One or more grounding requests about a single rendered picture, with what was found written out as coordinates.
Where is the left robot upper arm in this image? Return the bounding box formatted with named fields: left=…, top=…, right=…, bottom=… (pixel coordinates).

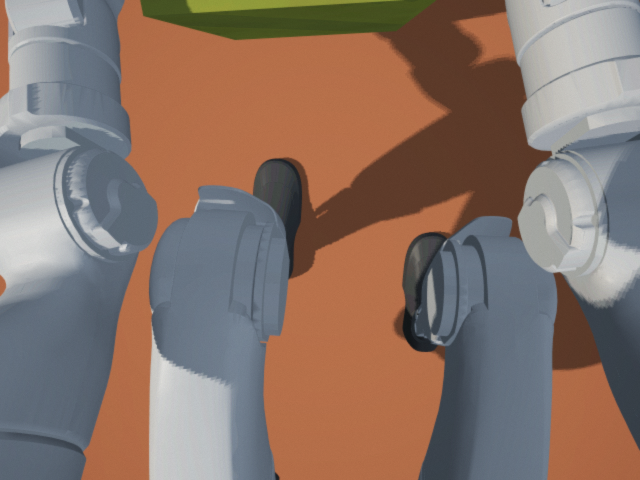
left=0, top=146, right=158, bottom=480

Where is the robot right forearm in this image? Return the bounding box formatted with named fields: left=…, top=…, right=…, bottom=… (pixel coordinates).
left=505, top=0, right=640, bottom=155

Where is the right robot upper arm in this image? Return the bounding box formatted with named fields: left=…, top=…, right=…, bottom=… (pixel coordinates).
left=518, top=140, right=640, bottom=450

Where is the robot left forearm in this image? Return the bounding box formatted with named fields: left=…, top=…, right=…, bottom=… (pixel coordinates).
left=0, top=0, right=131, bottom=168

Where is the right robot foot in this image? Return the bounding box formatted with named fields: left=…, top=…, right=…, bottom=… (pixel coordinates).
left=402, top=232, right=447, bottom=352

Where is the robot right shin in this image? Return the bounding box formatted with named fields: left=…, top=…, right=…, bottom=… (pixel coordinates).
left=414, top=216, right=557, bottom=346

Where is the carton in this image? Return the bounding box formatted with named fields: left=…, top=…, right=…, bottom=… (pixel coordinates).
left=140, top=0, right=436, bottom=40

